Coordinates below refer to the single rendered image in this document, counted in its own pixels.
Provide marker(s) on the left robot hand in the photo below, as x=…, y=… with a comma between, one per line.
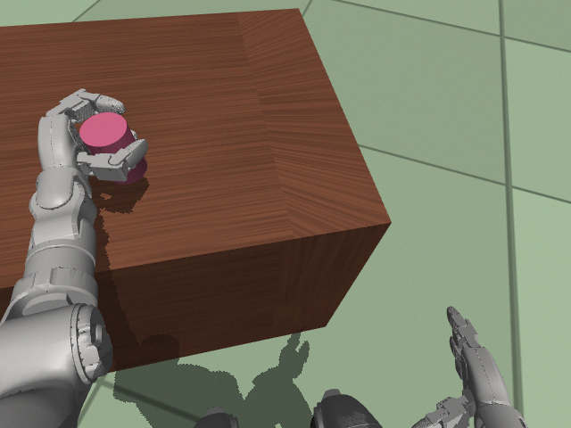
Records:
x=59, y=143

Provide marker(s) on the can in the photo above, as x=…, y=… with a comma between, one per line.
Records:
x=108, y=132

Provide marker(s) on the right robot arm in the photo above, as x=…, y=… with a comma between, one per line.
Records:
x=498, y=416

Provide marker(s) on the left robot arm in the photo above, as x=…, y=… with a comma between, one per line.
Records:
x=53, y=340

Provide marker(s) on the right robot hand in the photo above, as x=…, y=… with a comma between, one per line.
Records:
x=482, y=380

